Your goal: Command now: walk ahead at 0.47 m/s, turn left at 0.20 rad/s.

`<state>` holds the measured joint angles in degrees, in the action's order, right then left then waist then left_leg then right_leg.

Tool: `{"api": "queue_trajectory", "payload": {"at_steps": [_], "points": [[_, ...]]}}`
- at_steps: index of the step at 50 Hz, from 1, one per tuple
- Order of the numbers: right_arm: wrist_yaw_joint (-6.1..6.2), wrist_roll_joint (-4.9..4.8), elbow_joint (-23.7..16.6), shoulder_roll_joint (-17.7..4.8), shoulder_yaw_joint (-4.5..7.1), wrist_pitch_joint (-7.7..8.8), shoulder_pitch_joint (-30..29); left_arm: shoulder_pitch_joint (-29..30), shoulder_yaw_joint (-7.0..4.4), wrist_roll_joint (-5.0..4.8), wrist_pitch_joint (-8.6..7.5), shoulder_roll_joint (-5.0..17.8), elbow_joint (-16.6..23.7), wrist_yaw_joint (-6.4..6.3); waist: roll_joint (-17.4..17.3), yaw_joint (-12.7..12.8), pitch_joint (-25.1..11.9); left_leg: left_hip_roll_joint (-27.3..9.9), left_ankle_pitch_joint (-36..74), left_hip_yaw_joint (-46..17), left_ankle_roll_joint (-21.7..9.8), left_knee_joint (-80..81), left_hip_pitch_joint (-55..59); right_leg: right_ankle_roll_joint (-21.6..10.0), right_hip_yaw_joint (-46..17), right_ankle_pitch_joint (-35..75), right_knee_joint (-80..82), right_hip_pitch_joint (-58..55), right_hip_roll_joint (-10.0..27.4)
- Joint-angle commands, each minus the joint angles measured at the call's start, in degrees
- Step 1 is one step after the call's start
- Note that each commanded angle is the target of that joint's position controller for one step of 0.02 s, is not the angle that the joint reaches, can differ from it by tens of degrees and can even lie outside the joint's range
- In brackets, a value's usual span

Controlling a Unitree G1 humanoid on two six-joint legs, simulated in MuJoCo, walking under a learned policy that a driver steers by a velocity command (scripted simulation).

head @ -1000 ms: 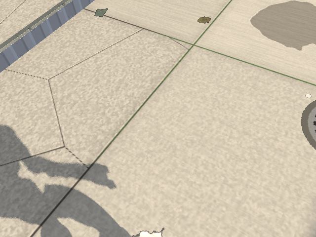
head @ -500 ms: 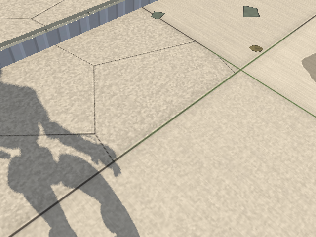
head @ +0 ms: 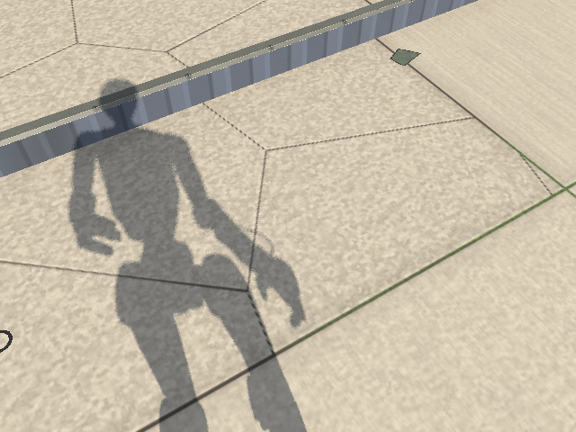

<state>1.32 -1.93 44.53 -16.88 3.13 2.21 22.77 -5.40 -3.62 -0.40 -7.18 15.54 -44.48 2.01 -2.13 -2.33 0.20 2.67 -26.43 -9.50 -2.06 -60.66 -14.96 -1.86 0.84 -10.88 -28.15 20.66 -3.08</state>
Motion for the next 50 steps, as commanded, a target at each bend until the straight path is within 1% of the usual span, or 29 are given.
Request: {"api": "queue_trajectory", "payload": {"at_steps": [1, 2, 3, 7, 9, 12, 14, 16, 17, 18, 19, 20, 21, 22, 23, 25, 29, 33, 38, 41, 42, 43, 44, 45, 46, 47, 48, 49, 50], "points": [[-0.39, 0.84, -6.7, -7.4, 1.52, 2.34, -6.6, -8.4, -1.49, 0.29, 0.8, 6.1, -0.1, -0.58, 5.5, 5.6, -0.3, -6.6, 6.1, 1.7, 0.2, -8.4, -27.8, -11.7, -24.1, -3.6, 15.1, -22.5, 18.4], [-0.72, 1.12, -6.9, -6.7, 1.6, 2.29, -6.6, -7.6, -0.96, 0.85, 0.82, 5.3, -0.1, -0.72, 6.5, 4.0, 0.2, -8.1, 8.0, 2.2, 0.3, -6.3, -25.1, -11.2, -21.1, 0.2, 16.4, -19.1, 16.8], [-0.99, 0.99, -6.8, -5.4, 1.32, 2.17, -6.1, -7.4, -0.84, 0.77, 0.77, 5.1, -0.3, -0.79, 7.6, 3.3, 0.3, -8.6, 8.6, 3.1, 0.6, -4.3, -23.5, -11.3, -19.2, 2.8, 17.7, -17.0, 16.0], [-1.4, 2.28, -10.0, -1.7, -0.39, 2.66, -12.2, -8.9, -1.36, -0.96, 1.02, 8.3, -1.4, -1.36, 6.8, 3.3, 2.5, -8.7, 12.5, 6.9, 3.0, 10.7, -22.0, -12.6, -13.8, 11.3, 20.3, -11.5, 14.3], [-1.93, 2.0, -10.8, -1.1, -0.92, 3.2, -16.0, -9.8, -1.7, -1.2, 1.43, 9.7, -1.6, -1.65, 6.6, 4.3, 2.7, -7.0, 20.0, 7.9, 3.6, 20.0, -17.4, -11.1, -10.9, 11.7, 20.0, -9.2, 12.3], [-2.69, 1.25, -12.0, -2.7, -0.53, 3.71, -20.2, -13.7, -1.92, -1.78, 2.07, 10.7, -2.5, -1.79, 6.6, 5.5, 2.0, -4.7, 27.3, 7.7, 4.0, 26.8, -11.7, -9.4, -12.0, 10.8, 18.1, -9.4, 13.2], [-2.8, 0.99, -12.4, -4.4, 0.17, 3.94, -20.6, -14.8, -1.93, -1.96, 2.53, 10.9, -2.9, -1.96, 6.9, 4.5, 1.7, -4.4, 26.5, 6.6, 3.0, 29.9, -9.0, -7.9, -14.2, 8.7, 15.8, -11.5, 14.6], [-2.46, 1.05, -11.3, -6.3, 1.31, 4.06, -16.1, -14.6, -1.79, -1.56, 3.04, 10.8, -2.9, -2.14, 7.1, 1.0, -0.2, -3.6, 23.6, 7.5, 1.3, 32.6, -0.7, -5.8, -14.0, 12.6, 9.5, -11.6, 13.8], [-1.95, 1.31, -9.7, -8.3, 2.49, 4.04, -9.6, -15.0, -1.2, -0.96, 3.06, 9.3, -2.8, -2.08, 6.3, -2.2, -4.1, -4.5, 22.4, 7.4, -0.3, 32.8, 9.0, -4.2, -12.0, 15.5, 0.6, -9.0, 10.7], [-1.28, 2.44, -9.0, -12.5, 3.67, 3.88, -0.2, -14.8, 0.29, 0.49, 3.02, 5.3, -0.8, -1.98, -0.2, -6.1, -12.9, -15.1, 19.4, -2.8, -3.8, 31.9, 23.4, -1.7, -8.8, 4.3, -17.0, -0.7, 6.3], [-1.69, 3.18, -7.9, -16.3, 4.34, 3.09, 2.7, -22.8, 1.72, -0.99, 2.26, 0.2, 0.7, -2.05, -18.3, -2.4, -21.3, -27.8, 5.9, -28.3, -11.6, 39.6, 36.3, 0.9, -5.0, -21.8, -35.7, 15.6, 0.3], [-1.99, 2.67, -8.0, -10.6, 3.07, 3.09, 1.5, -21.4, 0.35, -2.37, 2.25, 6.2, -0.5, -2.13, -12.7, -3.4, -17.2, -26.5, -2.5, -32.5, -11.4, 43.9, 32.4, 0.9, -9.2, -21.3, -43.6, 21.3, 3.0], [-1.91, 2.11, -8.1, -7.7, 2.14, 3.21, -1.9, -16.5, -0.6, -2.81, 2.5, 9.0, 0.6, -2.14, -8.3, -3.3, -9.4, -24.7, -0.4, -23.1, -9.6, 44.1, 26.4, 0.6, -8.5, -16.2, -45.2, 24.0, 5.2], [-2.0, 2.26, -8.1, -6.2, 1.6, 3.33, -5.3, -14.0, -0.62, -2.2, 2.8, 8.5, 1.0, -2.34, -4.8, -1.9, -5.8, -22.3, 7.3, -16.0, -8.7, 44.9, 20.2, 0.8, -7.4, -11.7, -44.2, 22.3, 7.4], [-2.12, 2.46, -7.7, -4.5, 1.2, 3.41, -7.8, -12.7, -0.85, -1.47, 3.17, 8.0, 1.4, -2.32, -4.3, -0.5, -3.0, -20.1, 13.2, -10.4, -8.3, 46.3, 15.4, 0.9, -7.4, -9.0, -41.6, 20.8, 8.7], [-2.03, 2.86, -6.9, -3.8, 1.27, 4.11, -10.0, -12.8, -0.85, -1.59, 4.4, 6.1, 1.8, -1.92, -5.4, 1.6, -1.2, -18.3, 19.3, -3.3, -8.0, 49.5, 10.0, 1.4, -7.1, -6.0, -39.1, 16.7, 10.4], [-1.54, 2.48, -4.8, -5.7, 2.32, 4.93, -10.0, -8.7, -0.42, -0.97, 5.84, 3.8, 4.4, -1.48, -1.9, 2.2, 1.7, -19.0, 27.5, 5.0, -9.3, 52.8, 8.9, 2.6, -7.0, -0.3, -32.0, 19.6, 10.9], [-0.88, 2.29, -3.5, -7.9, 3.01, 4.22, -9.3, -2.5, 0.22, -0.86, 5.32, 2.9, 6.6, 0.12, -0.7, 0.5, 3.2, -17.3, 29.1, 13.5, -7.8, 53.6, 9.7, 2.3, -4.0, 11.0, -18.6, 17.3, 10.0], [-0.77, 0.83, -1.2, -10.5, 3.97, 2.76, -5.8, 5.1, 0.24, -0.84, 5.39, 4.0, 10.5, 1.55, -0.2, -1.5, 5.4, -19.3, 32.1, 18.0, -6.0, 51.0, 16.4, -0.5, 0.0, 8.6, -9.9, 16.8, 8.5], [-0.5, 0.02, -1.0, -13.0, 4.66, 1.47, -6.1, 1.8, -1.19, -0.63, 5.84, 6.7, 11.2, 1.7, -2.5, 2.0, 1.3, -19.3, 56.9, 20.8, -4.2, 39.7, 19.8, -3.9, 4.6, -0.1, -8.7, 8.4, 3.6], [-0.39, -0.27, -1.2, -13.2, 4.64, 0.9, -6.9, -5.4, -2.54, -0.81, 6.03, 8.7, 9.6, 1.43, -2.3, 6.3, -2.6, -17.9, 63.0, 22.4, -3.0, 29.7, 18.2, -5.7, 6.1, 0.4, -6.3, -1.0, 0.7], [-0.13, 0.12, -1.6, -11.6, 3.91, 0.85, -6.3, -15.5, -4.66, -1.01, 6.47, 12.5, 6.7, 0.54, -0.6, 11.0, -7.9, -15.5, 57.9, 23.4, -0.8, 15.7, 9.9, -7.9, 4.3, 2.9, -4.2, -17.0, -0.8], [-0.23, 2.85, -3.6, -4.9, 1.81, 1.39, -3.4, -19.3, -6.03, -1.51, 6.96, 18.7, 5.8, -0.74, 12.9, 8.6, -11.4, -9.5, 16.1, 23.2, 2.7, -4.9, -11.1, -13.8, -18.3, 3.0, -2.6, -34.1, 12.5], [-0.72, 2.4, -6.2, -3.2, 0.46, 3.45, -2.5, -17.4, -5.53, -1.11, 5.71, 20.4, 8.7, -0.21, 16.4, 6.0, -21.7, 0.0, -9.8, 9.3, 4.2, -18.4, -25.7, -23.7, -49.9, -10.6, 8.3, -43.7, 22.5], [-1.35, 0.06, -7.3, -8.9, 1.77, 4.86, -9.9, -16.8, -4.11, -0.96, 4.71, 15.1, 8.5, 0.34, 8.0, 9.4, -17.3, -3.4, -5.2, 3.7, 3.3, -19.8, -31.9, -20.1, -45.4, -12.0, 12.4, -41.4, 21.7], [-1.52, -0.61, -8.3, -8.9, 1.6, 5.68, -12.2, -15.0, -3.46, -0.88, 4.03, 13.0, 8.0, 0.33, 7.2, 8.1, -10.0, -5.6, 0.1, 4.7, 2.0, -16.1, -33.0, -18.0, -37.1, -8.9, 12.4, -34.1, 19.6], [-0.96, 0.71, -7.3, -8.2, 1.53, 5.95, -12.0, -11.2, -2.91, -0.9, 3.8, 11.3, 8.4, 0.19, 2.8, 5.3, -6.0, -8.1, 4.3, 4.7, 2.0, -11.2, -29.6, -15.7, -30.7, -3.0, 12.0, -25.7, 16.9], [-0.65, 2.0, -6.8, -8.7, 1.95, 5.65, -11.3, -8.2, -2.3, -0.53, 3.73, 9.4, 9.1, -0.04, 3.6, 3.2, -4.1, -9.5, 6.9, 4.4, 2.3, -6.9, -25.5, -14.8, -26.2, 3.6, 12.6, -19.4, 14.8], [-0.82, 2.31, -6.7, -8.8, 2.12, 4.99, -10.3, -6.8, -1.99, 0.07, 3.74, 8.8, 9.9, -0.32, 4.9, 1.8, -3.6, -10.0, 8.8, 4.3, 2.8, -5.4, -22.2, -14.6, -24.2, 7.3, 13.8, -15.5, 13.6]]}}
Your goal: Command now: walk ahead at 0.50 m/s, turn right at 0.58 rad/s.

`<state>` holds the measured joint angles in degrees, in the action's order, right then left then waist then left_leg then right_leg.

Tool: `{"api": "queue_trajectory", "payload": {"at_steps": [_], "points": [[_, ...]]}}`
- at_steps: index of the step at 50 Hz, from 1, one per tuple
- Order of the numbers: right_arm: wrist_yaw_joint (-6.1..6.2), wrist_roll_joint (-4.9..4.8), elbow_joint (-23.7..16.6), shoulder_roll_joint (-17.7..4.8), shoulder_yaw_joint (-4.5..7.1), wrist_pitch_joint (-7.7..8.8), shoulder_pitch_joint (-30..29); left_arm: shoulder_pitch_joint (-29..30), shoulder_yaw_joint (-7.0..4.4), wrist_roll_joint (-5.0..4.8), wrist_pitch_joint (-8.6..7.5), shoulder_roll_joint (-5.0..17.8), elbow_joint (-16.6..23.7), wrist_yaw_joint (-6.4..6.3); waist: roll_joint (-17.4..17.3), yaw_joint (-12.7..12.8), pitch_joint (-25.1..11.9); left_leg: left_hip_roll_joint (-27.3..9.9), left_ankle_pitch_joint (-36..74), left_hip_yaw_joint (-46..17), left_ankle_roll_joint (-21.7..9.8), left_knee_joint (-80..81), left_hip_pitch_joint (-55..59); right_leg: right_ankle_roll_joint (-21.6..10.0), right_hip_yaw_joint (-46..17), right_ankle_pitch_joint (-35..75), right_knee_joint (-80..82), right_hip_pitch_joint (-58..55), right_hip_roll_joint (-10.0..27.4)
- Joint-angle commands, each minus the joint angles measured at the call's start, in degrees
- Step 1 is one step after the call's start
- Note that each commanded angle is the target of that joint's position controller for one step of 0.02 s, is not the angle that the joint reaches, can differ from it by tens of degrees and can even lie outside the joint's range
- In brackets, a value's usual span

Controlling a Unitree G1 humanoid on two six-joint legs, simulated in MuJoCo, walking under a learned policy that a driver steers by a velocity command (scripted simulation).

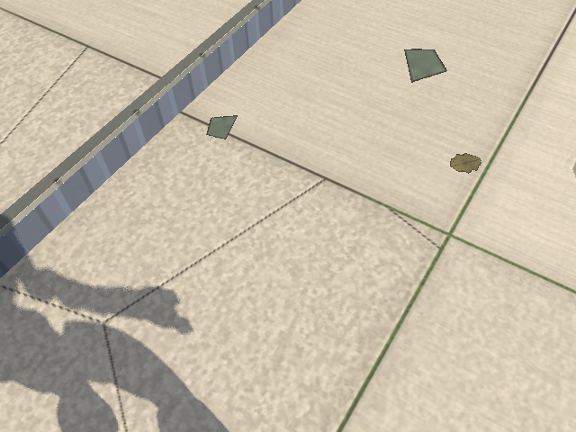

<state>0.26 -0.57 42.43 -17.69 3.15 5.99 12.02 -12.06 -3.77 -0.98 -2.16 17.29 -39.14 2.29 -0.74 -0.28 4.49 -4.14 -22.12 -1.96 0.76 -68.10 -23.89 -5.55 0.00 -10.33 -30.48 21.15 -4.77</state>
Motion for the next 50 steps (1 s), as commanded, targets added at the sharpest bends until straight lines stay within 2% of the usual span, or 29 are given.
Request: {"api": "queue_trajectory", "payload": {"at_steps": [1, 5, 8, 11, 14, 16, 17, 19, 20, 21, 22, 23, 24, 25, 26, 29, 32, 35, 38, 40, 42, 43, 44, 45, 46, 47, 48, 49, 50], "points": [[0.17, 1.23, -4.6, -7.3, 2.03, 0.65, 0.8, 0.2, -1.93, 0.7, -1.43, 7.1, 4.6, -0.87, 3.7, -0.8, -7.8, -3.1, 5.4, -2.8, 0.7, 3.9, -12.0, -11.4, -22.2, 10.3, 16.9, -13.9, 14.7], [0.22, 1.66, -6.1, -4.3, 1.01, -0.5, -4.6, -3.1, -2.4, 0.19, -1.54, 8.9, 2.9, -2.39, 3.0, 0.5, -5.3, -1.3, 14.7, -1.2, 3.6, 16.1, -12.4, -10.5, -16.3, 15.5, 17.7, -9.1, 12.0], [-0.85, 1.0, -6.0, -2.1, -0.15, -0.06, -8.8, -4.8, -1.67, 0.22, -1.45, 7.5, 1.3, -2.83, 5.3, 3.2, -4.7, -0.1, 27.5, 0.2, 3.4, 29.7, -8.3, -7.4, -11.1, 11.2, 17.9, -8.9, 10.0], [-1.88, -0.08, -7.0, -2.8, -0.3, 0.44, -13.2, -8.2, -1.6, 0.27, -1.73, 8.4, -0.8, -2.59, 5.5, 5.7, -2.6, 0.4, 31.7, 0.6, 1.7, 34.7, -8.0, -7.1, -12.1, 7.3, 18.2, -12.0, 13.0], [-2.74, -0.35, -8.4, -4.0, -0.09, 0.62, -15.4, -10.3, -1.76, 0.41, -1.41, 9.1, -2.8, -2.52, 5.2, 6.2, -0.8, 0.6, 25.2, 0.4, -1.5, 37.4, -13.5, -6.6, -13.0, 11.7, 16.0, -21.0, 17.2], [-3.3, -0.47, -8.6, -4.4, 0.04, 0.56, -14.0, -10.0, -2.0, 0.39, -1.0, 9.6, -3.6, -2.75, 5.6, 5.0, -0.9, 1.2, 19.9, 0.8, -3.6, 38.2, -13.2, -5.4, -11.9, 18.6, 13.7, -25.0, 18.5], [-3.38, -0.45, -8.1, -5.1, 0.39, 0.48, -11.4, -9.0, -2.1, 0.46, -0.83, 10.0, -3.5, -2.89, 6.0, 3.5, -2.4, 2.6, 17.4, 1.9, -4.8, 38.4, -9.5, -4.5, -10.4, 27.3, 10.9, -25.7, 18.0], [-2.98, -0.05, -4.7, -8.2, 2.27, 0.23, 1.3, -7.0, -1.72, 0.95, -0.23, 9.6, -2.7, -3.31, 4.2, -3.2, -11.3, 5.9, 19.9, 4.0, -8.0, 39.5, 9.4, -1.9, -4.9, 43.8, -5.2, -22.6, 13.8], [-2.69, 0.07, -3.8, -11.6, 3.05, -0.05, 9.6, -7.9, -0.72, 2.32, -0.24, 7.5, -1.2, -3.81, -2.3, -5.6, -18.5, -3.0, 22.9, -9.4, -11.5, 38.8, 25.0, 0.2, -2.3, 28.5, -22.0, -11.8, 10.6], [-3.19, -0.02, -3.0, -14.8, 3.81, -0.09, 11.3, -14.7, 0.64, 2.01, -1.45, 2.4, -0.2, -3.12, -17.9, -1.3, -22.5, -14.1, 10.5, -38.6, -21.3, 45.8, 42.4, 4.8, -1.9, -15.9, -40.4, 11.9, -0.5], [-3.22, -1.26, -3.4, -9.2, 2.49, -0.24, 11.5, -10.9, 0.33, 1.21, -2.79, 6.8, -0.3, -2.44, -11.2, -4.0, -21.3, -14.0, 0.0, -43.4, -19.7, 50.5, 43.9, 4.4, -8.5, -20.1, -44.7, 19.1, 2.0], [-2.8, -0.78, -4.1, -7.6, 2.06, -0.55, 8.3, -4.6, -0.25, -0.38, -3.8, 8.7, 1.3, -1.81, -6.8, -4.6, -13.3, -12.5, 1.9, -35.6, -17.7, 51.5, 37.5, 4.1, -7.9, -15.1, -44.2, 22.2, 4.4], [-2.55, -0.09, -4.8, -7.8, 2.1, -0.86, 6.1, -1.2, 0.07, -0.03, -4.54, 7.9, 2.1, -1.83, -0.9, -3.9, -9.6, -10.3, 7.9, -30.3, -16.6, 52.0, 30.9, 3.9, -6.9, -11.6, -41.4, 21.2, 6.3], [-2.42, 0.11, -5.2, -7.2, 1.85, -1.07, 4.5, 0.6, -0.15, 1.16, -4.89, 7.6, 2.6, -1.95, 1.5, -2.5, -6.6, -8.4, 14.8, -26.3, -16.4, 52.8, 25.5, 4.4, -6.2, -9.3, -37.0, 20.2, 7.7], [-2.16, 0.59, -5.7, -6.7, 1.52, -1.04, 3.7, -0.2, -0.33, 1.75, -4.78, 7.3, 2.9, -2.02, -0.1, -0.8, -6.8, -6.8, 19.9, -23.9, -16.3, 53.6, 22.5, 4.9, -6.4, -7.5, -34.2, 17.1, 8.7], [-1.45, -0.07, -5.6, -6.7, 1.57, -1.14, 3.6, -1.4, -0.07, 2.16, -3.6, 5.6, 2.8, -2.36, -2.7, 0.7, -6.5, -5.0, 26.7, -19.6, -17.1, 55.2, 17.6, 7.6, -4.9, -6.8, -27.7, 15.1, 9.0], [-0.28, -0.42, -4.5, -8.5, 2.19, -1.62, 5.6, 4.2, 0.51, 2.14, -3.14, 4.0, 4.3, -2.73, -2.6, -0.8, -4.6, -2.9, 27.8, -16.3, -16.0, 55.9, 13.9, 9.7, -4.0, 1.9, -17.4, 15.4, 7.9], [0.56, -0.73, -3.3, -8.8, 2.3, -2.45, 8.0, 10.4, 0.96, 1.76, -3.75, 2.8, 5.3, -2.27, -3.6, -3.1, -4.4, -0.3, 25.6, -14.4, -13.2, 54.6, 11.6, 10.1, -3.7, 12.2, -6.1, 10.7, 5.5], [0.91, -1.08, -2.0, -8.7, 2.38, -3.19, 10.8, 15.0, 0.8, 1.06, -4.47, 3.2, 6.4, -1.53, -4.0, -4.5, -4.2, -1.1, 22.7, -17.4, -12.2, 52.4, 13.0, 9.4, -4.1, 15.1, -0.4, 7.8, 3.7], [1.1, -1.14, -1.7, -8.4, 2.38, -3.74, 11.3, 15.9, 0.29, 0.83, -4.92, 4.3, 6.7, -1.15, -4.5, -4.2, -4.1, -2.3, 20.9, -20.8, -11.7, 49.9, 16.5, 8.5, -5.3, 12.7, 2.7, 7.0, 3.3], [1.3, -0.96, -1.8, -8.6, 2.65, -4.17, 10.3, 14.1, -0.4, 0.63, -5.38, 5.7, 6.3, -1.07, -6.2, -2.6, -4.0, -3.4, 22.8, -23.6, -10.9, 46.9, 18.6, 6.9, -5.7, 8.2, 4.3, 4.0, 3.4], [1.24, -0.87, -2.1, -8.2, 2.6, -4.33, 9.2, 10.4, -1.0, 0.61, -5.62, 6.6, 5.3, -1.28, -6.8, -0.5, -5.3, -2.7, 25.9, -23.6, -10.1, 44.2, 18.3, 5.5, -4.8, 7.7, 6.2, -1.2, 3.3], [0.99, -0.66, -2.8, -6.6, 2.03, -4.26, 8.2, 4.5, -1.88, 1.09, -5.85, 8.3, 4.1, -1.69, -6.0, 2.6, -9.6, 0.0, 28.8, -21.5, -8.4, 37.2, 16.2, 3.3, -5.3, 8.6, 7.3, -11.3, 5.5], [0.74, 0.3, -4.1, -3.7, 0.89, -4.04, 7.9, -4.5, -2.75, 1.88, -5.8, 11.2, 3.4, -2.28, -1.0, 6.4, -18.1, 3.3, 20.9, -17.1, -6.5, 22.3, 8.9, -0.6, -13.8, 5.3, 5.2, -26.7, 14.8], [0.63, -1.04, -5.4, 0.1, -0.38, -3.56, 16.6, -9.0, -3.67, 2.1, -4.86, 14.7, 1.3, -2.14, 17.3, 2.7, -24.8, 11.2, -10.2, -9.6, -2.8, 5.2, -11.3, -10.1, -38.8, -4.4, 8.4, -44.5, 27.6], [0.8, -1.65, -4.0, -5.6, 0.5, -3.45, 16.6, -8.2, -2.76, 0.68, -4.51, 9.7, 1.8, -1.82, 13.8, 3.6, -21.0, 6.1, -11.2, -9.7, -2.0, -2.6, -18.5, -9.6, -44.7, -16.4, 11.5, -41.6, 28.8], [0.74, -1.39, -4.5, -8.8, 1.48, -3.69, 10.4, -5.7, -1.87, 0.68, -4.25, 6.4, 2.2, -2.05, 8.0, 5.1, -13.0, 4.1, -5.7, -8.8, -1.5, -4.5, -20.1, -6.9, -35.9, -16.0, 12.9, -34.2, 26.0], [0.81, -0.8, -5.1, -8.5, 1.62, -3.93, 7.0, -3.1, -1.44, 1.21, -3.96, 5.6, 2.3, -2.05, 4.3, 4.3, -8.3, 2.3, -1.4, -6.8, -1.0, -3.7, -18.7, -5.4, -28.5, -9.2, 14.2, -27.1, 23.5], [0.62, -0.24, -5.9, -7.8, 1.79, -3.9, 4.8, -1.6, -1.09, 1.4, -3.82, 4.6, 1.7, -2.02, 4.0, 3.4, -4.9, 0.9, 1.2, -6.3, -0.6, -1.6, -18.0, -5.0, -23.4, -3.1, 15.6, -22.0, 21.3]]}}
Over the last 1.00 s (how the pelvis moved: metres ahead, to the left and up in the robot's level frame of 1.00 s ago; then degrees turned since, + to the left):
0.51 -0.08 0.00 -28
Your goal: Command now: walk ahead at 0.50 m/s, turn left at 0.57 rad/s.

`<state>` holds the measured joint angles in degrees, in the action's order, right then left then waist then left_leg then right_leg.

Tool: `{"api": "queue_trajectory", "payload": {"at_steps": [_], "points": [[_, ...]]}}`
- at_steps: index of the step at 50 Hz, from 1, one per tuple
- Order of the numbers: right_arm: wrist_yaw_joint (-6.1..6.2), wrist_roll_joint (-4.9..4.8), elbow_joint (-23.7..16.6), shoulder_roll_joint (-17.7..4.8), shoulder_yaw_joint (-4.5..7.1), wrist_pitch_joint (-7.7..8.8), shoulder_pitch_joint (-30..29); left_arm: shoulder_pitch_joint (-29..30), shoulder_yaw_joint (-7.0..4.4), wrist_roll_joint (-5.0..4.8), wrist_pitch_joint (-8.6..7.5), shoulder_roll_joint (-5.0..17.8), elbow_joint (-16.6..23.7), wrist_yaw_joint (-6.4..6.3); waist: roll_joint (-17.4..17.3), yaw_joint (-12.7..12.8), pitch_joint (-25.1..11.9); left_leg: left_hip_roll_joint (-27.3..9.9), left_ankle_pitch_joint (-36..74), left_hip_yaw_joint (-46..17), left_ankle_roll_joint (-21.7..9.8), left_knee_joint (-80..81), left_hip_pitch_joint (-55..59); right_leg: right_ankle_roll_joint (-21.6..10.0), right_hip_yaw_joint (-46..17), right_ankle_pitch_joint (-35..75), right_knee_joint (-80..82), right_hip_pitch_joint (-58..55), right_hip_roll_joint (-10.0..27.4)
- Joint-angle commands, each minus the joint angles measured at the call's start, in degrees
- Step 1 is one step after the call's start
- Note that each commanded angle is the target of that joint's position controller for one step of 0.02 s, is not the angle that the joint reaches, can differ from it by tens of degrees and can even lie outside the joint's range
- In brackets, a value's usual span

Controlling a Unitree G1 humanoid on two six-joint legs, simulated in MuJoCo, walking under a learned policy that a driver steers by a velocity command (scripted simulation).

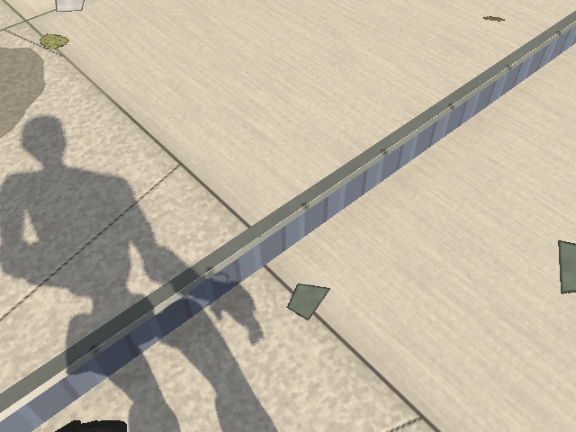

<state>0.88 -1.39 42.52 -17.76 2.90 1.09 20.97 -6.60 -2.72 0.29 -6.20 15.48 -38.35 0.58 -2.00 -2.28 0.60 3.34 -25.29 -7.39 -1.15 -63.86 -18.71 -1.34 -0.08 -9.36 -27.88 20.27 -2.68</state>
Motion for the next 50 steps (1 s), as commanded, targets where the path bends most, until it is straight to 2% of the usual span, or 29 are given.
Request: {"api": "queue_trajectory", "payload": {"at_steps": [1, 3, 5, 9, 12, 16, 18, 19, 20, 21, 22, 23, 24, 25, 26, 27, 31, 35, 37, 39, 42, 43, 44, 45, 46, 47, 48, 49, 50], "points": [[-0.4, 0.28, -6.3, -6.6, 2.09, 0.85, -4.1, -6.3, -1.82, 0.56, 0.13, 5.8, 0.5, -0.37, 6.8, 4.1, -0.1, -8.1, 6.0, -0.5, 1.3, -4.6, -21.0, -8.6, -19.0, -0.7, 14.5, -17.7, 17.5], [-0.85, -0.32, -6.8, -4.2, 1.67, 0.3, -3.7, -6.0, -1.93, 0.19, -0.26, 5.7, -0.4, -0.24, 8.3, 3.2, 0.3, -9.2, 7.2, 1.1, 1.6, -2.5, -19.5, -9.0, -13.6, 2.5, 17.0, -14.6, 16.4], [-1.03, 0.0, -8.1, -3.1, 1.34, -0.05, -5.8, -6.0, -2.43, -0.11, -0.59, 7.1, -1.6, -0.18, 7.3, 3.1, 1.2, -10.1, 9.4, 1.5, 2.3, 0.8, -21.1, -10.1, -10.0, 5.9, 19.0, -13.6, 17.0], [-1.89, 0.06, -9.3, -2.5, 0.86, 0.43, -10.0, -6.1, -2.97, -0.02, -0.27, 9.3, -3.2, -0.29, 5.5, 4.0, 1.4, -10.4, 20.2, 2.7, 2.5, 11.5, -21.7, -9.7, -1.8, 13.2, 19.7, -15.6, 16.1], [-2.92, 0.14, -10.8, -1.6, 0.37, 1.15, -15.9, -7.9, -3.11, -0.39, 0.28, 10.7, -4.5, -0.51, 4.7, 6.3, 2.6, -9.3, 26.7, 5.7, 1.5, 20.7, -19.1, -8.1, 3.3, 15.0, 19.3, -16.9, 15.5], [-4.12, -0.11, -13.6, -2.3, 0.52, 1.16, -20.7, -10.5, -3.69, -1.57, 1.56, 12.8, -6.4, -0.59, 5.2, 6.9, 3.8, -7.7, 22.4, 8.5, -1.1, 27.0, -18.6, -6.5, 6.2, 20.9, 16.5, -23.5, 17.9], [-4.31, 0.25, -13.9, -4.1, 1.46, 0.84, -18.7, -10.4, -4.19, -1.91, 2.35, 14.5, -6.5, -0.98, 6.8, 4.5, 1.3, -4.4, 16.5, 11.6, -3.4, 28.1, -12.9, -5.3, 8.5, 38.8, 9.6, -25.8, 18.2], [-4.2, 0.42, -13.1, -6.0, 2.46, 0.62, -14.3, -10.2, -4.48, -2.09, 2.76, 15.4, -6.4, -1.27, 7.2, 1.6, -1.6, -2.1, 14.3, 12.9, -4.9, 28.8, -6.6, -4.5, 9.7, 47.3, 2.4, -25.6, 17.8], [-3.71, 0.27, -10.8, -8.6, 4.1, 0.38, -5.4, -9.6, -4.22, -2.2, 3.08, 14.9, -6.0, -1.58, 6.0, -3.4, -6.1, 0.2, 17.4, 13.2, -7.1, 32.3, 5.9, -2.9, 11.4, 48.1, -9.0, -21.3, 16.1], [-2.55, -0.01, -8.5, -12.8, 5.93, -0.25, 4.6, -10.7, -3.08, -0.87, 2.79, 12.3, -5.1, -1.78, 0.8, -7.5, -11.6, -5.1, 17.9, 3.5, -10.2, 32.9, 24.1, -0.7, 11.4, 31.4, -26.0, -7.4, 14.0], [-2.3, -0.44, -9.0, -19.2, 6.61, 0.29, 2.2, -16.3, -0.23, 1.17, 1.31, 3.9, -1.5, -0.7, -15.3, 0.3, -17.2, -20.1, 7.0, -29.9, -21.3, 38.2, 42.2, 2.5, 6.8, -22.7, -45.6, 18.7, 2.2], [-2.5, -0.11, -10.7, -13.2, 4.97, 1.15, 4.1, -9.8, -1.04, -0.56, -0.69, 9.3, -1.4, 0.11, -7.5, -4.9, -22.4, -22.1, -1.0, -39.3, -21.7, 45.6, 43.8, 1.7, -5.2, -24.2, -50.6, 24.6, 2.4], [-2.63, 0.49, -9.9, -10.8, 4.05, 2.0, 1.9, -3.9, -1.71, -2.64, -1.65, 11.7, 0.7, 0.45, -4.6, -5.2, -13.3, -20.3, 4.1, -30.8, -18.7, 47.2, 37.2, 0.8, -5.1, -17.9, -48.9, 28.0, 4.7], [-2.58, 0.42, -9.9, -10.1, 3.78, 2.39, -1.4, -3.4, -1.25, -2.05, -2.11, 10.5, 0.8, 0.07, -0.2, -2.4, -8.6, -18.0, 11.4, -24.4, -17.2, 47.2, 28.9, 0.6, -4.8, -13.2, -44.1, 25.5, 7.0], [-2.44, 0.54, -10.2, -8.7, 3.33, 2.38, -4.9, -3.6, -1.4, -0.51, -2.03, 10.4, 0.3, -0.39, 1.3, -0.1, -5.6, -16.0, 19.3, -19.4, -16.0, 47.6, 21.7, 1.4, -4.6, -11.0, -39.5, 21.9, 8.5], [-2.2, 1.33, -10.9, -7.9, 2.91, 2.53, -7.1, -4.8, -1.65, 0.08, -1.45, 10.6, 0.1, -0.45, -0.1, 2.0, -4.6, -14.8, 25.4, -16.6, -15.8, 48.6, 16.4, 2.0, -5.1, -9.4, -37.6, 17.8, 9.4], [-0.96, 0.9, -9.5, -8.8, 3.02, 2.95, -7.5, -4.2, -1.01, 1.01, 0.55, 7.9, 0.5, -0.51, -0.2, 3.5, -2.4, -12.1, 34.0, -10.0, -16.1, 51.0, 6.6, 5.6, -3.1, -4.3, -28.8, 14.0, 8.2], [0.01, 0.49, -7.5, -9.2, 3.03, 2.52, -5.2, 4.7, 0.35, 0.65, 0.46, 4.9, 2.4, -0.12, -2.0, 0.1, -0.7, -7.7, 27.5, -4.6, -12.0, 50.3, 2.9, 6.4, -1.7, 11.9, -10.4, 8.9, 5.0], [0.04, 0.51, -5.9, -9.0, 2.9, 2.47, -2.3, 8.0, 0.43, 0.03, 0.15, 5.1, 3.3, 0.39, -2.3, -1.8, -0.8, -9.0, 25.3, -5.9, -11.1, 49.8, 4.0, 5.9, -1.7, 16.4, -6.1, 6.4, 3.8], [0.02, 0.36, -4.6, -8.3, 2.67, 2.41, -0.9, 9.1, 0.03, -0.3, -0.15, 6.2, 3.9, 0.73, -3.1, -1.9, -0.7, -11.0, 24.6, -8.1, -10.3, 47.4, 8.1, 4.4, -3.0, 15.4, -3.1, 6.6, 3.9], [-0.12, 0.62, -3.9, -7.5, 2.39, 1.91, -1.7, 4.7, -0.83, -0.33, -0.13, 8.0, 2.8, 0.93, -5.3, 0.6, -1.4, -13.3, 25.9, -11.3, -9.1, 42.3, 11.6, 1.6, -2.3, 7.3, -2.5, 2.5, 3.4], [-0.13, 0.64, -4.0, -6.9, 2.13, 1.84, -2.7, 1.2, -1.42, 0.11, -0.3, 8.7, 1.8, 0.71, -5.2, 2.8, -2.2, -11.6, 32.6, -10.5, -8.1, 38.0, 11.6, 0.2, -0.8, 6.2, 0.1, -2.5, 2.2], [-0.18, 0.74, -4.0, -5.3, 1.47, 1.9, -2.8, -4.5, -2.15, 0.82, -0.52, 9.9, 0.7, 0.42, -4.0, 5.9, -5.6, -8.1, 38.1, -8.0, -6.2, 28.7, 9.9, -1.8, -1.3, 8.1, 1.7, -11.2, 3.7], [0.05, 2.07, -5.2, -2.4, 0.22, 2.03, -0.5, -13.8, -2.98, 1.63, -0.63, 13.9, -0.4, 0.19, 4.1, 7.7, -15.1, -3.7, 24.0, -4.2, -3.4, 10.9, 1.1, -6.5, -14.3, 15.0, -0.6, -27.6, 14.5], [-0.15, 0.53, -4.4, 0.2, -0.48, 2.71, 9.2, -17.8, -4.16, 0.84, 0.17, 17.5, -3.4, 0.89, 21.1, 3.7, -19.2, 3.5, -8.6, -0.5, 0.6, -6.3, -17.1, -17.0, -41.3, 3.9, 7.1, -40.0, 25.3], [-0.34, -0.02, -3.7, -6.0, 0.56, 2.81, 5.7, -16.6, -3.1, -1.19, 0.34, 12.4, -2.9, 1.31, 12.2, 5.6, -14.0, -0.7, -7.3, -2.9, 0.9, -12.0, -24.7, -16.2, -45.9, -17.0, 11.2, -37.2, 24.1], [-0.62, -0.08, -5.1, -7.4, 1.05, 2.9, -2.4, -13.6, -2.13, -1.31, 0.89, 9.2, -2.4, 1.16, 8.4, 7.0, -6.4, -3.1, -2.2, -0.5, 0.8, -13.7, -28.0, -14.2, -38.7, -21.5, 12.5, -30.9, 21.5], [-0.59, 0.73, -6.5, -6.6, 0.8, 3.33, -7.3, -10.6, -1.52, -0.54, 1.43, 8.3, -1.7, 0.92, 4.5, 6.4, -1.7, -5.0, 2.2, 1.4, 0.8, -12.0, -27.8, -13.3, -33.3, -17.3, 14.0, -23.5, 19.0], [-0.75, 1.58, -7.2, -5.1, 0.66, 3.75, -9.2, -10.2, -1.1, -0.01, 1.84, 7.3, -1.7, 0.83, 4.1, 5.7, 0.9, -6.0, 4.7, 2.2, 1.2, -10.8, -27.4, -13.6, -30.7, -13.5, 15.2, -18.9, 17.0]]}}
Over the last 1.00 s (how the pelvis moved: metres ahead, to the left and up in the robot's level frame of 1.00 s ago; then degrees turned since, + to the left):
0.59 0.05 0.00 18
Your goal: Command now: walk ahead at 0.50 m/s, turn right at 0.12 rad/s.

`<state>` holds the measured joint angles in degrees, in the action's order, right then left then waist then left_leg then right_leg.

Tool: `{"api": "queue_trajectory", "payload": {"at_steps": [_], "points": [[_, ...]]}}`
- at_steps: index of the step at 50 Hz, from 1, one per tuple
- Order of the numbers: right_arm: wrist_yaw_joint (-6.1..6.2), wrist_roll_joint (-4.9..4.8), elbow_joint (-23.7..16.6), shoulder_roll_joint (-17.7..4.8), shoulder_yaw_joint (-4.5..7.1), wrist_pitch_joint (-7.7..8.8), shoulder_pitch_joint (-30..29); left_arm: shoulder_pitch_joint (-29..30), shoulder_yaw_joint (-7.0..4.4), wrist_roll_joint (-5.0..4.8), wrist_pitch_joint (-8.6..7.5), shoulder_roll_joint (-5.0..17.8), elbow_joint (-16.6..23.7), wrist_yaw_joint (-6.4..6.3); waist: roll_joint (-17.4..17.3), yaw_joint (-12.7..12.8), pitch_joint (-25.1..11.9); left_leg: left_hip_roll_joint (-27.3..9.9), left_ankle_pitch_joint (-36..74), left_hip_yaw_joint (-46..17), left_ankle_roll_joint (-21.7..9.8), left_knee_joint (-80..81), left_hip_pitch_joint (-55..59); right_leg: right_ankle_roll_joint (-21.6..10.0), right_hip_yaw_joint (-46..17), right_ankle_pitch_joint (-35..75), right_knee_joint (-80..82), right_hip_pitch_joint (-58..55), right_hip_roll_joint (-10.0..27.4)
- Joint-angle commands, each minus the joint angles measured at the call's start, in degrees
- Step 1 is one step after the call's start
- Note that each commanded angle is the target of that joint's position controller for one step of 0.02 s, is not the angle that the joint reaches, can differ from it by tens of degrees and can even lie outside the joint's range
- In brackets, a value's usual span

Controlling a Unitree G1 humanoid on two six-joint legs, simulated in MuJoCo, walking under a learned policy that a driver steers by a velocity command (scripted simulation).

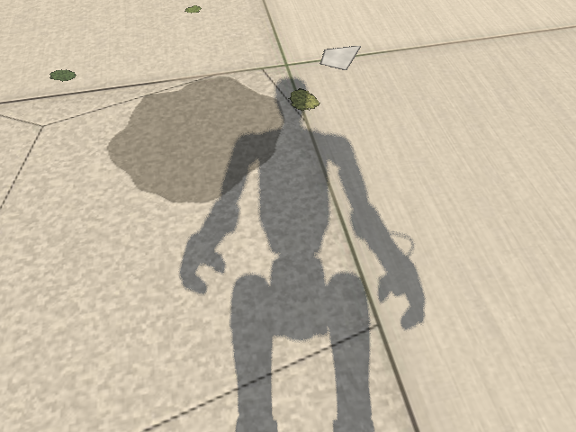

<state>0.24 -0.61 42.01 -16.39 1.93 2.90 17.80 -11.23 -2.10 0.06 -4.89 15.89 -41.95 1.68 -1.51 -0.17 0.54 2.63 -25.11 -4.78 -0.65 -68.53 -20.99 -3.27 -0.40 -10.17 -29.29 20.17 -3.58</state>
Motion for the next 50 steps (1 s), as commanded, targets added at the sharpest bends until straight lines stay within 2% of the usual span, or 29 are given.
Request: {"api": "queue_trajectory", "payload": {"at_steps": [1, 6, 9, 11, 12, 14, 15, 16, 17, 18, 19, 20, 21, 22, 23, 24, 25, 26, 27, 29, 31, 33, 36, 38, 44, 46, 48, 49, 50], "points": [[-0.38, 0.96, -6.9, -5.3, 1.5, 2.22, -5.1, -5.3, -1.3, 0.71, 0.6, 6.2, 1.9, -0.58, 4.8, 1.9, 1.1, -6.2, 6.9, -0.5, 0.9, -4.9, -22.5, -11.2, -27.8, -8.9, 17.6, -15.8, 15.9], [-0.78, 1.59, -6.2, -0.2, 0.08, 1.42, -2.6, -10.1, -1.38, 0.35, 2.0, 6.2, 0.1, -2.11, 8.2, 0.1, -1.3, -5.2, 7.3, 4.5, 5.0, -10.8, -23.9, -13.5, -19.4, 10.8, 16.2, -11.6, 12.9], [-0.69, 0.2, -9.4, 2.3, -1.14, 1.15, -9.1, -19.7, -0.72, -0.24, 3.39, 4.7, -3.1, -3.36, 7.5, 3.1, 1.5, -6.2, -0.8, 3.3, 5.3, -38.1, -50.0, -15.9, -27.1, 1.7, 14.0, -20.9, 17.7], [-0.99, 0.34, -13.0, 6.1, -3.43, 1.83, -14.3, -23.5, -0.21, -0.9, 4.2, 3.7, -5.2, -4.04, 5.8, 3.7, 4.2, -7.7, -4.2, 1.8, 4.2, -48.8, -64.3, -14.2, -28.9, -3.4, 12.0, -23.7, 19.1], [-1.33, 0.75, -15.4, 7.3, -4.57, 2.38, -17.6, -24.2, 0.07, -1.16, 4.65, 3.3, -5.6, -4.1, 4.1, 3.9, 4.8, -8.1, -3.3, 3.7, 4.3, -46.1, -66.1, -12.8, -27.7, -6.8, 12.0, -22.1, 17.0], [-1.36, 1.55, -20.4, 8.2, -6.01, 3.56, -24.3, -23.9, 0.53, -0.9, 5.25, 1.9, -6.1, -4.95, 5.3, 4.1, 6.4, -8.8, -0.9, 5.8, 4.7, -36.9, -61.9, -10.7, -26.3, -7.6, 14.8, -13.6, 13.6], [-1.59, 2.98, -22.4, 7.7, -6.74, 3.92, -24.2, -19.0, 0.01, -1.73, 5.76, 3.6, -4.2, -5.56, 2.7, 1.7, 3.6, -9.9, 5.5, 7.4, 3.9, -18.5, -42.9, -9.4, -22.4, -4.4, 20.3, -2.2, 11.6], [-1.54, 3.46, -24.0, 7.1, -6.53, 4.22, -26.1, -18.4, -0.63, -2.21, 5.63, 4.8, -3.6, -5.58, 4.5, 1.8, 1.3, -8.6, 8.4, 11.0, 3.4, -7.2, -23.2, -9.4, -20.3, -2.5, 26.7, 8.5, 11.4], [-1.24, 2.61, -22.6, 6.4, -5.41, 4.29, -23.2, -16.8, -1.11, -2.6, 4.82, 6.3, -3.3, -5.28, 9.1, 0.0, -1.2, -7.4, 12.3, 12.2, 3.0, -4.7, -10.6, -8.8, -18.4, 5.0, 28.5, 10.5, 12.0], [-0.52, 2.05, -20.6, 3.2, -3.63, 3.79, -15.4, -15.8, -1.61, -2.57, 4.35, 9.0, -4.0, -4.84, 14.5, -4.3, -5.5, -4.8, 8.8, 12.6, 2.6, -3.8, -4.4, -7.5, -17.0, 22.4, 24.8, 3.3, 12.7], [0.42, 0.42, -18.6, -2.1, -1.03, 3.17, -6.6, -15.5, -2.08, -2.27, 4.13, 11.1, -4.2, -4.38, 17.7, -8.9, -9.3, -1.9, 2.1, 12.4, 1.3, 1.2, 0.4, -5.2, -15.3, 45.0, 16.6, -6.1, 12.1], [1.15, -0.78, -17.7, -5.8, 0.76, 2.63, -1.2, -15.7, -2.5, -2.33, 4.28, 11.4, -4.9, -4.09, 17.5, -13.0, -11.3, -1.2, 1.3, 9.9, -0.5, 10.5, 2.9, -2.3, -12.9, 62.5, 4.4, -13.7, 10.7], [1.0, -0.26, -15.8, -9.6, 2.2, 2.67, 7.3, -13.6, -2.36, -1.91, 3.53, 9.0, -3.2, -4.36, 12.1, -15.9, -15.6, -6.5, 0.7, -3.5, -3.5, 17.9, 14.2, -0.8, -15.4, 56.3, -13.0, -8.1, 9.4], [0.45, 2.54, -12.6, -16.6, 2.96, 2.51, 9.5, -19.4, -0.1, -0.76, 1.78, -4.1, 1.2, -3.8, -29.3, -6.9, -22.7, -23.8, 1.0, -37.9, -10.2, 41.5, 25.6, 1.4, -11.8, -2.9, -37.2, 8.5, -3.0], [1.26, 2.77, -14.1, -11.6, 2.0, 2.63, 7.8, -21.9, -0.79, -0.24, 1.05, -1.8, -1.1, -1.44, -23.3, -6.4, -25.5, -29.1, -8.9, -62.5, -14.4, 55.0, 24.1, 3.2, -18.7, -9.3, -56.7, 16.4, -6.0], [1.3, 0.29, -13.2, -7.5, 1.22, 2.6, 2.5, -16.6, -1.38, -1.06, 1.79, -1.8, 0.5, -0.95, -13.9, -4.2, -13.6, -29.8, -15.7, -54.5, -13.4, 54.7, 15.7, 3.6, -13.2, -8.6, -65.6, 23.2, -2.9], [1.01, -0.68, -10.3, -3.0, 0.36, 2.08, -0.4, -11.6, -0.69, -1.44, 3.09, -2.7, 2.3, -1.21, -9.9, -3.0, -3.9, -27.1, -20.7, -40.6, -11.4, 52.1, 7.0, 2.3, -6.6, -7.5, -68.4, 26.1, 1.0], [0.63, 0.58, -6.9, 0.3, -0.16, 2.05, -2.1, -8.8, -0.78, -1.07, 3.87, -1.8, 4.0, -1.4, -6.5, -0.5, 2.0, -24.2, -18.9, -27.5, -8.5, 49.6, -1.8, 0.4, -4.2, -5.5, -68.4, 26.2, 4.3], [0.33, 1.93, -4.8, 3.4, -0.5, 2.33, -4.1, -9.5, -1.34, -1.39, 4.92, -0.5, 4.1, -1.22, -6.1, 2.2, 3.4, -21.1, -12.9, -16.7, -5.5, 48.0, -7.2, -0.6, -4.5, -4.6, -65.5, 21.7, 6.2], [-0.41, 2.1, -1.3, 6.2, -0.81, 2.92, -3.3, -10.1, -1.24, -1.98, 5.82, -1.3, 3.4, -0.99, -5.5, 2.7, 3.6, -17.9, -0.6, -2.7, -3.6, 48.0, -5.1, -2.7, -4.7, -4.2, -63.0, 19.7, 6.3], [-0.27, 1.23, 1.0, 2.7, 0.56, 2.88, -1.7, -6.3, -0.94, -1.23, 5.97, -0.9, 6.7, -1.3, -4.5, 2.9, 3.7, -20.0, 1.9, -1.5, -4.8, 53.7, -1.8, -2.0, -5.6, 0.9, -56.4, 22.5, 7.3], [1.03, 1.53, 1.4, 0.0, 1.64, 2.6, -0.4, -1.3, -0.67, -0.7, 5.96, -0.4, 8.6, -1.43, -2.6, 1.2, 3.9, -19.6, 7.6, 5.1, -6.6, 56.1, 2.8, 0.4, -4.0, 1.7, -45.9, 24.3, 7.0], [2.28, 2.02, 0.9, -4.0, 2.67, 3.3, -0.7, 1.9, -1.59, -0.72, 5.51, 1.7, 9.4, -0.18, -2.5, 0.4, 1.2, -19.5, 14.7, 10.0, -7.3, 58.6, 10.5, 2.3, -1.3, 6.2, -34.3, 22.4, 7.7], [2.57, 1.45, 1.0, -6.4, 3.36, 3.09, 0.0, 4.7, -1.37, -1.15, 5.29, 1.1, 9.9, 0.74, -1.4, -0.8, 1.7, -20.3, 15.4, 12.4, -7.6, 59.6, 14.2, 2.2, 0.2, 8.0, -26.5, 21.5, 8.3], [0.99, -0.55, 2.3, -10.1, 5.08, 1.0, 2.3, 12.6, -1.77, -1.57, 5.13, 1.5, 12.1, 2.29, -2.0, -4.7, 6.7, -22.0, 23.4, 17.8, -7.3, 58.8, 24.9, -0.6, 5.8, 2.2, -10.7, 18.9, 8.2], [0.28, -1.47, 2.6, -12.1, 5.68, 0.21, 1.1, 9.9, -2.89, -1.37, 5.33, 3.3, 12.1, 2.22, -3.7, -2.3, 5.5, -21.3, 46.7, 19.8, -6.5, 51.0, 26.5, -2.3, 8.9, -1.7, -8.5, 13.1, 5.0], [-0.14, -3.28, 1.8, -12.8, 5.92, -0.59, -1.7, -4.6, -5.86, -0.84, 5.58, 7.9, 8.7, 1.29, -3.3, 6.0, -2.5, -17.8, 63.2, 22.3, -4.0, 30.3, 22.6, -5.4, 11.2, 2.9, -1.2, -6.1, -1.0], [0.05, -2.27, 1.1, -10.1, 5.01, 0.16, -0.8, -11.9, -7.59, -0.65, 5.94, 11.7, 7.2, 0.16, 0.0, 8.9, -6.9, -15.2, 46.6, 21.0, -0.9, 15.9, 9.5, -7.5, 3.8, 11.3, 0.2, -22.3, 1.3], [0.37, 1.43, -2.7, -1.3, 2.41, 1.17, 1.7, -9.0, -8.03, -0.05, 5.6, 18.7, 8.4, -0.78, 17.2, 1.6, -9.6, -4.5, -8.4, 19.1, 3.7, -6.7, -15.5, -16.6, -24.4, 24.0, 0.9, -37.6, 18.7]]}}
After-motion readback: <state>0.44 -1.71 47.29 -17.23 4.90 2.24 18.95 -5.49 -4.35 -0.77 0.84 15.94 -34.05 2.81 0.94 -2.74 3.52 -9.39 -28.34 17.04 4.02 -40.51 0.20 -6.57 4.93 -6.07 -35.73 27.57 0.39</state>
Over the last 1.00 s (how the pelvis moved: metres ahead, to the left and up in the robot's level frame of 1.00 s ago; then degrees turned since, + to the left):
0.54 0.13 0.00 28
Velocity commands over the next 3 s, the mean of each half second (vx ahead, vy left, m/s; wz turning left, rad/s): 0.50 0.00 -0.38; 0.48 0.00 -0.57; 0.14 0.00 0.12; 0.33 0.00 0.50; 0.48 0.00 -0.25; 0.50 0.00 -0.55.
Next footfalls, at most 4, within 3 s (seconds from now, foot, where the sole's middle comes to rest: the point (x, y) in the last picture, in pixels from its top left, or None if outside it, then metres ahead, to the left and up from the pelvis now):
0.42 left None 0.44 0.15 -0.65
0.98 right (399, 373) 0.58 -0.20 -0.65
1.54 left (327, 306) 0.75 -0.05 -0.65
1.98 right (432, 255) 0.90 -0.33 -0.65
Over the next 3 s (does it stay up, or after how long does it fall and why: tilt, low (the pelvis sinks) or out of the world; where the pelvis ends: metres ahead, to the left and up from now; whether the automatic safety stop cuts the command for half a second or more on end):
stays up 1.26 -0.38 0.11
